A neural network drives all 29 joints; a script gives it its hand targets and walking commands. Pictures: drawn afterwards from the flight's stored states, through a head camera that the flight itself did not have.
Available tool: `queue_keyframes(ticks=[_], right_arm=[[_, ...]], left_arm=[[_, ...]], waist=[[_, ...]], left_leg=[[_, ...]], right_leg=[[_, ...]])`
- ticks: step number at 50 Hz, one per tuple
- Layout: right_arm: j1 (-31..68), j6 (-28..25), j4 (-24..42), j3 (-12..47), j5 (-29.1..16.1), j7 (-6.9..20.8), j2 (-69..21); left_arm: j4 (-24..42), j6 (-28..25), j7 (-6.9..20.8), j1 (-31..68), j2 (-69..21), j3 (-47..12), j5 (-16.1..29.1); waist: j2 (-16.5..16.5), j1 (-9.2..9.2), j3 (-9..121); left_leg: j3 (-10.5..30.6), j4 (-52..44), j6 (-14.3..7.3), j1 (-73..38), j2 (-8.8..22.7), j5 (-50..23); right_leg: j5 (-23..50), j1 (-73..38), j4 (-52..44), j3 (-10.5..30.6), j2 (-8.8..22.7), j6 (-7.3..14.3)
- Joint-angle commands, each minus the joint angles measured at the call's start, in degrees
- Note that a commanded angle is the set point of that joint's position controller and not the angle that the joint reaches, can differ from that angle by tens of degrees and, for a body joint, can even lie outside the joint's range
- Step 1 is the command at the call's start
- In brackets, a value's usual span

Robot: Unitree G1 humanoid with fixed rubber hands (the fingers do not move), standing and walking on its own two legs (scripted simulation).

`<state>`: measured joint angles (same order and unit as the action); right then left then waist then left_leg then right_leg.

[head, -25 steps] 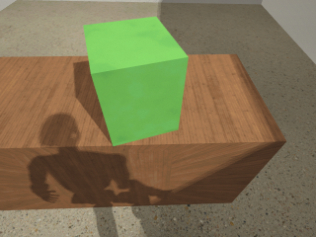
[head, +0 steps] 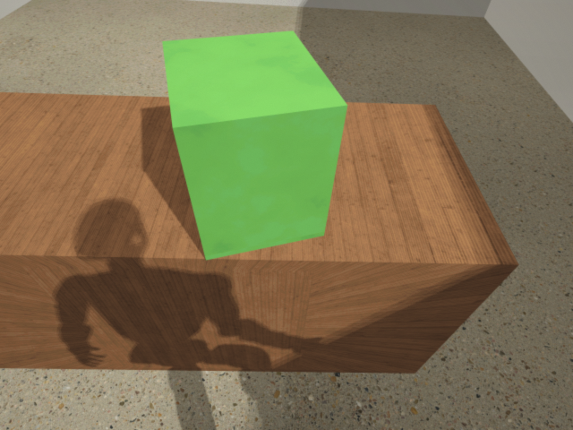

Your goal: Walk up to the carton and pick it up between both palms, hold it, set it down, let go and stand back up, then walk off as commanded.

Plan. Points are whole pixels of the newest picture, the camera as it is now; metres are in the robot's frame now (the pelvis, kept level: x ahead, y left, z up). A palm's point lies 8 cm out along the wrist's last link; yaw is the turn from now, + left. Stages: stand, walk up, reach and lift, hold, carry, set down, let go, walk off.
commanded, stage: walk up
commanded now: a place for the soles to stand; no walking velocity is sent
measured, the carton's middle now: (249, 145) +0.61 +0.10 +0.06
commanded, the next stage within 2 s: none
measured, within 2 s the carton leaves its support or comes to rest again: neither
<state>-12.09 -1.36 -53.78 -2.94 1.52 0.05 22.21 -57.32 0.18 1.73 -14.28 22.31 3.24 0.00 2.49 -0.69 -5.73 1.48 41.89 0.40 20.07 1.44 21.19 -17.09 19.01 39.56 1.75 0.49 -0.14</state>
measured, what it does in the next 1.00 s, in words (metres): steps to the left: left foot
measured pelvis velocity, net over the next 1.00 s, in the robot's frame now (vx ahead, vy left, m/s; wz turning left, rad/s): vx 0.07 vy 0.15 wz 0.06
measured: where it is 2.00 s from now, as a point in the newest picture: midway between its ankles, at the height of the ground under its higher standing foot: outside the picture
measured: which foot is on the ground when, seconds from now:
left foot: down 0.00-0.50, up 0.52-0.76, down 0.78-1.00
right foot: down 0.00-0.78, up 0.80-1.00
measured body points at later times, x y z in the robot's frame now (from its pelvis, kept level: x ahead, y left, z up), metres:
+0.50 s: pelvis +0.01 +0.00 +0.00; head +0.04 +0.01 +0.45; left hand +0.07 +0.31 -0.13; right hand +0.09 -0.33 -0.11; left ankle +0.04 +0.14 -0.72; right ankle +0.04 -0.14 -0.72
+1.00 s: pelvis +0.07 +0.15 +0.01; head +0.11 +0.17 +0.46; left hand +0.12 +0.48 -0.12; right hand +0.13 -0.18 -0.09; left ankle +0.06 +0.20 -0.72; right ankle +0.06 -0.04 -0.65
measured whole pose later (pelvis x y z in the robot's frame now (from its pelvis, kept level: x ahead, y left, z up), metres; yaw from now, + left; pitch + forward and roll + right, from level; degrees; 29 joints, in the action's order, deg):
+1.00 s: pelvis +0.07 +0.15 +0.01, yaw +3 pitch -1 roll -4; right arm -13.8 -1.3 -54.9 -3.3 1.7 3.1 23.2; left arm -55.2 -2.0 -1.4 -14.5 23.5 4.3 0.0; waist -1.3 2.8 -5.8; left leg 0.6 35.8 -5.2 14.1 -1.8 20.2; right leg -22.1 23.3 58.2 3.0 0.1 0.7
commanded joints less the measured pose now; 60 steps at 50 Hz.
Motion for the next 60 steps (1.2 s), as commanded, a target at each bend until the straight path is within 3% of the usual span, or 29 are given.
queue_keyframes(ticks=[1,3,8,10,11,12,14,20,23,24,25,26,27,30,37,38,39,40,41,42,44,46,49,51,53,54,57,59,60], right_arm=[[1.2,-0.7,1.0,-1.8,-0.5,-0.9,11.9],[-1.5,-1.5,-0.5,-1.6,-0.4,-0.8,10.1],[3.2,-2.5,-0.1,-2.3,-0.3,-1.5,16.8],[7.2,-2.1,0.3,-2.2,0.3,-1.3,14.5],[6.9,-2.1,0.2,-1.6,-0.1,-1.2,13.7],[5.9,-1.8,0.7,-1.6,-0.8,-1.2,12.2],[4.2,-1.6,-0.1,-1.3,-0.6,-1.3,10.9],[4.4,-2.4,0.6,-1.4,-0.6,-1.2,13.7],[5.4,-2.0,0.2,-1.1,-0.7,-1.5,13.1],[5.0,-1.9,-0.1,-0.9,-0.9,-1.4,12.2],[7.1,0.3,5.9,-4.3,1.6,0.7,16.8],[8.9,1.4,7.5,-3.7,1.9,1.6,13.2],[9.9,2.5,8.2,-3.5,2.7,1.8,14.0],[6.2,3.5,7.0,-4.8,2.6,3.2,15.4],[6.1,1.7,8.0,-5.3,1.4,4.4,14.0],[-0.9,1.2,5.2,-6.0,0.9,4.1,13.5],[-7.5,0.8,2.8,-7.0,1.5,3.7,16.2],[-10.5,0.5,2.3,-8.3,2.1,3.3,22.3],[-9.6,0.1,2.5,-7.7,-0.1,2.8,22.6],[-8.4,0.0,2.6,-7.0,-0.4,2.1,21.4],[-6.2,-0.4,3.0,-5.7,-0.3,1.2,17.0],[-4.3,-1.1,3.5,-5.1,-0.4,1.0,13.7],[-9.5,-1.6,2.6,-4.4,-0.5,0.7,12.7],[-11.0,-1.9,2.7,-4.0,-0.8,0.5,12.6],[-10.8,-2.0,2.7,-3.8,-1.5,-0.2,13.3],[-11.4,-2.0,2.3,-4.8,-0.9,-0.1,14.2],[-11.1,-1.8,4.2,-4.7,-0.7,-0.4,13.3],[-12.9,-2.0,3.2,-4.8,-1.1,-0.8,13.7],[-11.8,-1.8,3.1,-4.5,-1.2,-1.0,13.8]], left_arm=[[2.9,-2.1,-1.2,5.5,17.1,3.2,-1.9],[3.9,-1.7,-1.2,7.9,14.4,2.4,-1.5],[2.0,-0.6,-0.7,3.7,11.2,1.9,-0.9],[0.6,-1.3,-0.7,1.3,12.3,2.4,-1.4],[0.8,-1.5,-0.7,0.7,12.4,2.6,-1.5],[1.5,-1.9,-0.9,3.7,14.9,2.3,-1.6],[1.8,-1.9,-1.1,6.1,14.9,2.3,-1.3],[1.7,-1.2,-1.1,6.5,12.6,1.7,-1.0],[1.4,-1.3,-1.2,4.4,13.2,2.2,-1.1],[2.1,-1.6,-1.3,4.0,12.9,2.1,-0.8],[0.4,-3.3,-2.9,-9.3,21.5,4.9,0.1],[-0.3,-4.1,-4.0,-12.4,24.4,6.7,-0.5],[0.7,-4.6,-4.6,-10.5,26.3,7.4,-0.5],[3.1,-5.2,-5.6,-4.8,23.6,6.7,-0.8],[3.9,-4.9,-4.5,-2.9,22.6,6.9,-1.5],[4.3,-4.3,-4.6,-0.7,20.3,5.9,-1.1],[5.4,-3.8,-4.5,-0.4,15.7,4.2,-1.0],[7.0,-3.8,-4.9,-0.1,7.5,1.4,-0.9],[6.7,-3.8,-5.8,4.3,13.7,2.7,-0.7],[6.6,-4.0,-5.5,5.0,14.3,2.3,-0.7],[4.4,-4.1,-4.5,0.7,14.4,3.0,0.2],[3.9,-3.6,-3.5,-2.2,14.0,3.4,0.3],[6.9,-3.7,-3.1,1.3,12.4,3.0,0.2],[7.7,-3.2,-2.7,3.0,12.5,3.3,0.1],[8.3,-2.7,-2.4,1.2,12.0,2.9,0.5],[9.3,-2.5,-2.5,1.6,11.8,2.8,0.6],[10.7,-2.3,-2.3,5.1,12.4,2.9,0.0],[11.6,-2.1,-2.4,6.0,12.2,2.5,-0.1],[11.5,-2.3,-2.5,5.8,12.2,2.4,-0.3]], waist=[[1.2,0.82,3.8],[5.9,2.24,3.2],[-6.3,-0.59,5.2],[-6.3,-2.38,4.0],[-5.9,-2.09,6.5],[1.3,0.23,4.3],[0.7,0.86,5.2],[-4.6,0.24,8.2],[-2.4,-0.23,10.3],[-2.0,-0.37,11.3],[-6.0,-3.9,11.7],[2.1,-5.09,6.9],[0.8,-5.35,4.0],[-3.3,-2.14,2.1],[10.0,0.13,4.4],[8.0,3.65,8.7],[-4.2,6.56,12.1],[-25.8,8.01,9.7],[-19.3,9.54,8.2],[-13.4,7.14,2.0],[-12.1,5.36,1.4],[-7.7,2.87,4.6],[-9.4,5.69,4.9],[-5.9,5.32,2.8],[-7.6,4.55,2.8],[-6.1,5.24,4.5],[-5.7,7.17,2.0],[-1.9,6.5,0.1],[-4.7,6.31,-1.7]], left_leg=[[-2.0,2.9,-2.2,-1.1,-1.4,8.1],[-1.8,-8.3,-2.8,-6.0,-0.9,0.9],[18.1,-21.9,-9.7,-5.0,12.7,13.0],[12.3,-18.2,-8.0,-1.9,10.4,4.6],[7.5,-14.0,-5.9,-2.0,7.8,1.5],[5.0,-9.7,-4.7,-0.6,4.1,0.8],[0.5,-8.3,-2.9,-3.0,1.2,-2.3],[8.5,-14.2,-5.5,-5.8,7.3,-7.1],[4.7,-10.0,-5.0,-5.3,6.1,-12.8],[2.4,-8.4,-4.1,-7.0,4.3,-13.0],[-0.6,5.1,-4.2,7.0,-0.1,-2.8],[0.3,14.6,-2.8,21.6,-0.6,10.4],[7.1,19.0,-2.6,25.6,2.0,12.8],[7.1,21.6,-0.8,23.2,3.6,4.9],[0.5,-2.4,-2.2,8.9,2.7,9.2],[0.7,-11.5,-3.3,-3.3,1.9,4.3],[5.0,-17.6,-3.6,-19.5,2.5,5.5],[30.0,-27.3,-5.0,-25.9,15.6,6.8],[35.9,-29.5,-9.0,-24.5,18.6,2.5],[31.3,-27.5,-5.7,-19.5,16.7,-2.1],[20.2,-25.1,0.1,-18.6,11.6,-13.2],[14.7,-22.5,-1.6,-22.4,10.3,-26.0],[12.5,-20.6,-4.9,-29.2,10.3,-35.2],[13.8,-21.0,-4.0,-28.5,11.0,-37.8],[11.3,-21.2,2.1,-28.3,8.9,-40.9],[13.0,-21.5,-1.7,-30.9,10.3,-37.6],[15.1,-22.2,-3.7,-31.5,11.2,-31.6],[16.4,-22.1,-2.1,-32.0,12.5,-35.0],[13.3,-20.4,-0.6,-29.7,10.8,-39.6]], right_leg=[[-23.4,3.7,-23.2,22.2,13.7,10.5],[-10.6,4.5,-17.5,14.6,9.4,7.6],[-8.9,2.7,-2.8,2.7,0.4,2.3],[-6.6,-2.3,-8.7,4.3,1.8,3.5],[-3.6,-4.1,-12.0,7.5,3.9,3.9],[-3.5,-3.0,-14.8,10.7,6.5,4.9],[-3.4,-1.5,-16.4,14.7,9.5,7.4],[5.5,-2.5,-7.7,5.0,3.6,3.5],[6.4,-5.6,-10.2,6.7,5.5,4.5],[9.4,-5.3,-11.2,9.4,6.9,5.7],[-5.2,-16.9,-14.2,19.3,12.4,9.8],[-10.7,-21.0,-20.0,30.7,21.1,13.1],[-15.2,-18.6,-22.1,36.4,25.9,15.3],[-18.2,-14.3,-22.0,29.2,20.6,12.5],[4.2,-10.4,-9.9,16.8,17.3,12.5],[8.9,-5.7,-2.2,11.5,14.0,9.6],[4.3,5.7,12.3,3.2,7.5,5.8],[-19.7,25.0,25.9,-3.7,-3.6,1.2],[-20.3,27.0,29.1,2.6,-3.7,1.7],[-15.0,27.0,29.5,6.1,-1.9,2.2],[-6.6,21.8,27.4,6.0,0.1,2.8],[-2.0,17.0,24.4,5.0,0.4,0.9],[-2.3,20.8,19.3,2.0,-0.5,1.4],[-1.2,20.0,19.4,4.1,-0.7,1.0],[1.2,19.2,17.7,4.7,-1.3,1.1],[-0.6,19.3,16.1,4.7,-2.5,1.0],[-2.9,21.5,14.2,5.5,-1.9,1.8],[-2.8,22.8,12.3,7.3,-2.4,1.8],[-3.7,21.3,11.3,5.7,-1.9,1.8]])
